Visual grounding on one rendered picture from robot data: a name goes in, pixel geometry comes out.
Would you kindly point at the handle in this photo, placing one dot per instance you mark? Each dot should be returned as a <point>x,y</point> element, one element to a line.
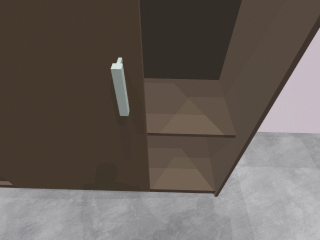
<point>118,76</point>

